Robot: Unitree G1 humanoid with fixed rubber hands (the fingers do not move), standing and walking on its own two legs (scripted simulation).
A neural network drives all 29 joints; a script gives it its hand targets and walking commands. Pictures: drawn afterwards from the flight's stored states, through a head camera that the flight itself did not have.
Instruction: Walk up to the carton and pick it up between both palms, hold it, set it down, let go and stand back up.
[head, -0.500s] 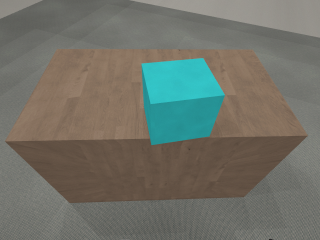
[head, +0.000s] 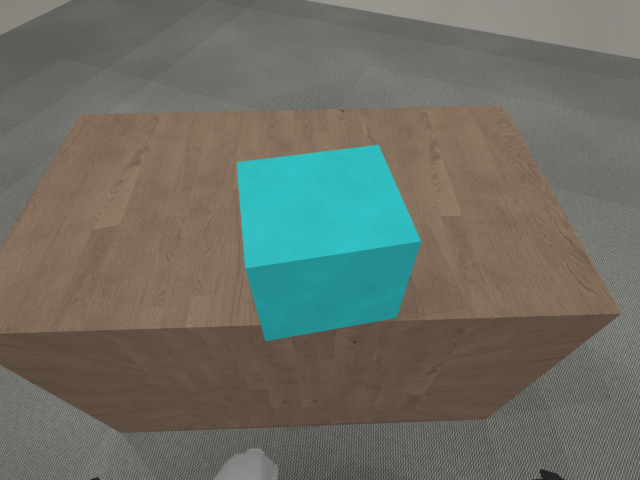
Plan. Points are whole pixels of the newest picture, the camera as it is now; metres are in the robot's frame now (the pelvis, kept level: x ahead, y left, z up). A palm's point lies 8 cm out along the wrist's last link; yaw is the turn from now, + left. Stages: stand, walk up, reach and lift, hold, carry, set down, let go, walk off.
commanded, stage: walk up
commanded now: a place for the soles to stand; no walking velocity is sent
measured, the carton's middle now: (321, 244) +0.43 +0.00 +0.00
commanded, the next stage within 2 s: none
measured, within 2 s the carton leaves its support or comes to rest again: neither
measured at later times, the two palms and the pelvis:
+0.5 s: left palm out of the picture +0.14 +0.26 -0.09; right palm (604, 467) +0.15 -0.36 -0.10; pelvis +0.06 -0.05 -0.01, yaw +2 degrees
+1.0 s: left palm (125, 479) +0.14 +0.24 -0.09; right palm (619, 468) +0.15 -0.38 -0.10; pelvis +0.04 -0.06 -0.01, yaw +2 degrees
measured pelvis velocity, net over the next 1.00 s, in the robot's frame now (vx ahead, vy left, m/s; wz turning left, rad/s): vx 0.04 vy -0.06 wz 0.03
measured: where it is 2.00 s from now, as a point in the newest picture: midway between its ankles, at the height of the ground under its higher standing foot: outside the picture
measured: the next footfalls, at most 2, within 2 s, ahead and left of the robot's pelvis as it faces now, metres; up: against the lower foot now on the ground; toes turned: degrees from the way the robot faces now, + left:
left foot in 0.06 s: +0.14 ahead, +0.14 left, +0.00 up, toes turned +2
left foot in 0.52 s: +0.11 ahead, +0.11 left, +0.00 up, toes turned +3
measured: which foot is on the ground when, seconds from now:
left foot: up 0.00-0.04, down 0.06-0.28, up 0.30-0.50, down 0.52-1.00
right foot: down 0.00-0.54, up 0.56-0.66, down 0.68-1.00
